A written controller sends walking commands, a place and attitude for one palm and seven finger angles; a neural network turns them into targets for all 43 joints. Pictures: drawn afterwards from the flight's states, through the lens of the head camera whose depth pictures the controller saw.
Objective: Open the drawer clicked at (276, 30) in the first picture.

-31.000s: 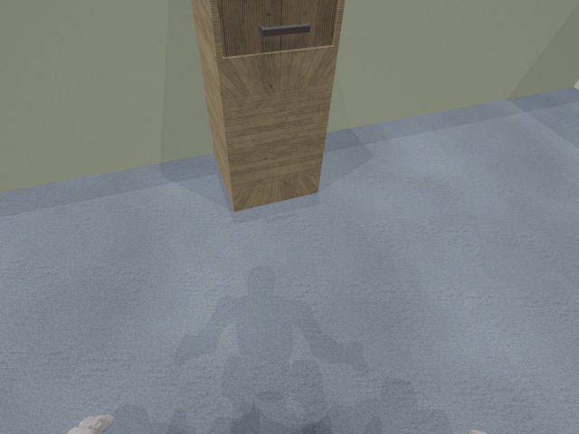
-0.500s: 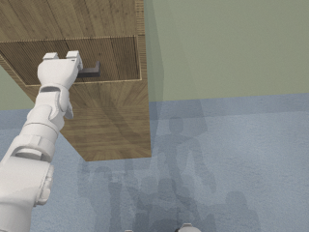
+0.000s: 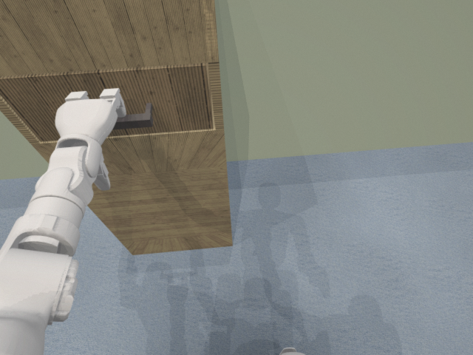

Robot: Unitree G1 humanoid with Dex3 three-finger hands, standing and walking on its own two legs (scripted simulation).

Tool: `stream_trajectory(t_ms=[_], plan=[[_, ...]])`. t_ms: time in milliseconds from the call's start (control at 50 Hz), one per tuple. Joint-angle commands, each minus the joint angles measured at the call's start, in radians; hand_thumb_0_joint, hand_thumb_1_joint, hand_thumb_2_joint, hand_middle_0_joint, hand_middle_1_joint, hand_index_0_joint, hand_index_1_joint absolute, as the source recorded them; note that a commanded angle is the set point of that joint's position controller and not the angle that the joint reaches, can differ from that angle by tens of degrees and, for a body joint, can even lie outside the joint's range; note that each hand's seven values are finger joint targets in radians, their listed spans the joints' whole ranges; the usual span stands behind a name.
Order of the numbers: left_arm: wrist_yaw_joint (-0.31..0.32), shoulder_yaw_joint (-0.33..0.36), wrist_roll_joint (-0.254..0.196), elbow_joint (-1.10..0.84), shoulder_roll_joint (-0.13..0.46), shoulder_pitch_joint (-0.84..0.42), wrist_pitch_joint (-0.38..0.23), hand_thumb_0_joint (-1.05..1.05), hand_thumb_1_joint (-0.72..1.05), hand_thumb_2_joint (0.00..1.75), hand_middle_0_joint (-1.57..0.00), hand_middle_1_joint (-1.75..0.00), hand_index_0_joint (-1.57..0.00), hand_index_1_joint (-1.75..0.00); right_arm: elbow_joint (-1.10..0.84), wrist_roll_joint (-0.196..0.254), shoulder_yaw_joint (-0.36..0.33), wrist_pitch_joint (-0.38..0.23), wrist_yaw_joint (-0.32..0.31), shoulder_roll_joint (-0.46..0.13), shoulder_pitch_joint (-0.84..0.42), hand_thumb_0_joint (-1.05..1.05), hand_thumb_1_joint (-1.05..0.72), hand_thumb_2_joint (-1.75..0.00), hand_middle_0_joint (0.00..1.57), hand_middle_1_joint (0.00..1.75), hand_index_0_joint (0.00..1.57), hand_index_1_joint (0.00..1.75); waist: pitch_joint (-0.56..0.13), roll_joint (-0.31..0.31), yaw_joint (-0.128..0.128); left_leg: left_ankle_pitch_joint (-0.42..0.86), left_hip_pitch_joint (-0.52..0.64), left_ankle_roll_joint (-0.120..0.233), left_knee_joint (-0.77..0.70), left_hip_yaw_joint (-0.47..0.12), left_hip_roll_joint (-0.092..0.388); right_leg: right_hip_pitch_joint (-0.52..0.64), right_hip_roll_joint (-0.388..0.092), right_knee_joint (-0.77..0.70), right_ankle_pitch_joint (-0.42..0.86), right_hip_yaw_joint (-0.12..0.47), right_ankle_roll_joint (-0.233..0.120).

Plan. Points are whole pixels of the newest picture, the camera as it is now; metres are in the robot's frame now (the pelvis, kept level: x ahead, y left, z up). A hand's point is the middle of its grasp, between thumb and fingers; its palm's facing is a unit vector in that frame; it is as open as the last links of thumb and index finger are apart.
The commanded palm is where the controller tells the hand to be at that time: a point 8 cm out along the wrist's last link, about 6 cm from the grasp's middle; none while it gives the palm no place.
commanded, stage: lift the fingers back up to retry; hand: left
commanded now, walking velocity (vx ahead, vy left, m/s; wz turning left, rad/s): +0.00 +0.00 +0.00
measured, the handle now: (112, 116) +0.55 +0.25 +0.07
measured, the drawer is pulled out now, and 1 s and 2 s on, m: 0.00 0.00 0.00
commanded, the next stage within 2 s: re-aim the fingers above the handle in 0.44 s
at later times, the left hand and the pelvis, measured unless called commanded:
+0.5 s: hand (96, 137) +0.45 +0.24 +0.11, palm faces -0.08 -0.01 -1.00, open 13.9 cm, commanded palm +0.44 +0.24 +0.18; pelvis +0.03 +0.00 +0.02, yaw +1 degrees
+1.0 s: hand (114, 133) +0.46 +0.21 +0.11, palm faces -0.06 -0.01 -1.00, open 13.9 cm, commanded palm +0.45 +0.23 +0.18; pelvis +0.02 -0.01 +0.01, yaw +1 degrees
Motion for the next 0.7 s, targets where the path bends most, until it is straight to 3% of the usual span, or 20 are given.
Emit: stream_trajectory(t_ms=[0, 20, 80, 120, 180, 200, 260, 300, 360, 420, 480, 540, 560, 580, 600, 680], plan=[[0.037, 0.082, -0.008, -0.245, 0.25, -0.439, -0.023, 0.0, -0.5, 0.3, -0.3, -1.2, -0.3, -1.2, -0.085, -0.008, -0.061, -0.027, -0.011, -0.14, 0.039, 0.0, -0.9, -0.9, 0.2, 0.3, 0.2, 0.3, -0.363, -0.004, 0.0, 0.323, 0.205, 0.005, -0.12, -0.033, -0.013, 0.244, 0.046, -0.08, 0.182, -0.034, -0.046], [0.038, 0.066, -0.018, -0.281, 0.221, -0.445, -0.026, 0.0, -0.5, 0.3, -0.3, -1.2, -0.3, -1.2, -0.088, -0.009, -0.062, -0.029, -0.008, -0.137, 0.034, 0.0, -0.9, -0.9, 0.2, 0.3, 0.2, 0.3, -0.385, 0.013, 0.0, 0.347, 0.233, 0.004, -0.121, -0.034, -0.015, 0.256, 0.047, -0.083, 0.196, -0.033, -0.046], [0.044, 0.136, -0.018, -0.316, 0.301, -0.432, -0.024, 0.0, -0.5, 0.3, -0.3, -1.2, -0.3, -1.2, -0.082, -0.011, -0.062, -0.025, -0.009, -0.14, 0.017, 0.0, -0.9, -0.9, 0.2, 0.3, 0.2, 0.3, -0.394, 0.01, 0.018, 0.429, 0.25, 0.0, -0.126, -0.032, -0.014, 0.307, 0.047, -0.087, 0.258, -0.036, -0.048], [0.048, 0.111, -0.024, -0.356, 0.263, -0.43, -0.016, 0.0, -0.5, 0.3, -0.3, -1.2, -0.3, -1.2, -0.082, -0.009, -0.061, -0.025, -0.003, -0.132, 0.006, 0.0, -0.9, -0.9, 0.2, 0.3, 0.2, 0.3, -0.394, 0.042, 0.023, 0.498, 0.279, -0.005, -0.131, -0.034, -0.013, 0.316, 0.047, -0.086, 0.296, -0.04, -0.048], [0.04, 0.136, -0.029, -0.396, 0.283, -0.364, 0.023, 0.0, -0.5, 0.3, -0.3, -1.2, -0.3, -1.2, -0.088, -0.007, -0.064, -0.018, 0.007, -0.138, -0.017, 0.0, -0.9, -0.9, 0.2, 0.3, 0.2, 0.3, -0.435, 0.035, 0.043, 0.641, 0.324, -0.017, -0.132, -0.036, -0.005, 0.364, 0.048, -0.09, 0.365, -0.042, -0.047], [0.03, 0.095, -0.037, -0.398, 0.239, -0.362, 0.041, 0.0, -0.5, 0.3, -0.3, -1.2, -0.3, -1.2, -0.088, -0.003, -0.063, -0.016, 0.013, -0.131, -0.023, 0.0, -0.9, -0.9, 0.2, 0.3, 0.2, 0.3, -0.417, 0.042, 0.035, 0.649, 0.332, -0.02, -0.136, -0.034, -0.004, 0.359, 0.045, -0.094, 0.372, -0.044, -0.043], [-0.009, 0.066, -0.048, -0.363, 0.206, -0.309, 0.1, 0.0, -0.5, 0.3, -0.3, -1.2, -0.3, -1.2, -0.084, 0.004, -0.06, -0.005, 0.021, -0.142, -0.049, 0.0, -0.9, -0.9, 0.2, 0.3, 0.2, 0.3, -0.341, -0.005, 0.03, 0.612, 0.326, -0.018, -0.16, -0.03, 0.0, 0.355, 0.047, -0.117, 0.356, -0.052, -0.042], [-0.053, 0.016, -0.053, -0.33, 0.153, -0.253, 0.129, 0.0, -0.5, 0.3, -0.3, -1.2, -0.3, -1.2, -0.092, 0.009, -0.053, 0.008, 0.021, -0.144, -0.069, 0.0, -0.9, -0.9, 0.2, 0.3, 0.2, 0.3, -0.298, -0.058, 0.031, 0.588, 0.31, -0.01, -0.174, -0.024, -0.002, 0.366, 0.043, -0.131, 0.355, -0.055, -0.041], [-0.115, -0.014, -0.064, -0.378, 0.136, -0.25, 0.129, 0.0, -0.5, 0.3, -0.3, -1.2, -0.3, -1.2, -0.115, 0.013, -0.047, 0.022, 0.016, -0.147, -0.098, 0.0, -0.9, -0.9, 0.2, 0.3, 0.2, 0.3, -0.284, -0.073, 0.031, 0.53, 0.315, -0.003, -0.187, -0.023, -0.011, 0.376, 0.042, -0.145, 0.34, -0.051, -0.042], [-0.142, 0.014, -0.06, -0.436, 0.178, -0.284, 0.081, 0.0, -0.5, 0.3, -0.3, -1.2, -0.3, -1.2, -0.124, 0.007, -0.043, 0.027, 0.0, -0.142, -0.107, 0.0, -0.9, -0.9, 0.2, 0.3, 0.2, 0.3, -0.292, -0.062, 0.031, 0.522, 0.325, 0.004, -0.179, -0.023, -0.021, 0.393, 0.038, -0.143, 0.36, -0.042, -0.045], [-0.125, 0.087, -0.058, -0.513, 0.26, -0.34, 0.004, 0.0, -0.5, 0.3, -0.3, -1.2, -0.3, -1.2, -0.124, -0.004, -0.046, 0.022, -0.013, -0.134, -0.105, 0.0, -0.9, -0.9, 0.2, 0.3, 0.2, 0.3, -0.331, -0.029, 0.041, 0.535, 0.336, 0.005, -0.17, -0.024, -0.025, 0.417, 0.034, -0.137, 0.378, -0.03, -0.048], [-0.074, 0.122, -0.053, -0.559, 0.271, -0.354, -0.047, 0.0, -0.5, 0.3, -0.3, -1.2, -0.3, -1.2, -0.118, -0.011, -0.049, 0.008, -0.012, -0.112, -0.096, 0.0, -0.9, -0.9, 0.2, 0.3, 0.2, 0.3, -0.399, 0.036, 0.056, 0.632, 0.361, -0.006, -0.148, -0.028, -0.026, 0.423, 0.033, -0.107, 0.426, -0.03, -0.048], [-0.055, 0.104, -0.052, -0.567, 0.244, -0.362, -0.052, 0.0, -0.5, 0.3, -0.3, -1.2, -0.3, -1.2, -0.112, -0.012, -0.053, 0.004, -0.008, -0.107, -0.094, 0.0, -0.9, -0.9, 0.2, 0.3, 0.2, 0.3, -0.398, 0.056, 0.049, 0.664, 0.379, -0.011, -0.138, -0.028, -0.024, 0.403, 0.035, -0.105, 0.434, -0.032, -0.048], [-0.036, 0.132, -0.048, -0.552, 0.269, -0.351, -0.048, 0.0, -0.5, 0.3, -0.3, -1.2, -0.3, -1.2, -0.106, -0.013, -0.055, 0.001, -0.004, -0.111, -0.089, 0.0, -0.9, -0.9, 0.2, 0.3, 0.2, 0.3, -0.407, 0.045, 0.054, 0.684, 0.372, -0.016, -0.135, -0.031, -0.021, 0.411, 0.037, -0.103, 0.433, -0.034, -0.048], [-0.019, 0.119, -0.044, -0.528, 0.252, -0.348, -0.04, 0.0, -0.5, 0.3, -0.3, -1.2, -0.3, -1.2, -0.098, -0.012, -0.054, -0.002, 0.001, -0.107, -0.091, 0.0, -0.9, -0.9, 0.2, 0.3, 0.2, 0.3, -0.389, 0.064, 0.05, 0.67, 0.365, -0.021, -0.136, -0.03, -0.02, 0.39, 0.037, -0.101, 0.419, -0.037, -0.048], [0.007, 0.08, -0.035, -0.409, 0.202, -0.322, 0.035, 0.0, -0.5, 0.3, -0.3, -1.2, -0.3, -1.2, -0.075, -0.009, -0.055, 0.0, 0.013, -0.121, -0.093, 0.0, -0.9, -0.9, 0.2, 0.3, 0.2, 0.3, -0.36, -0.009, 0.035, 0.605, 0.326, -0.019, -0.15, -0.02, -0.02, 0.392, 0.039, -0.111, 0.403, -0.045, -0.048]])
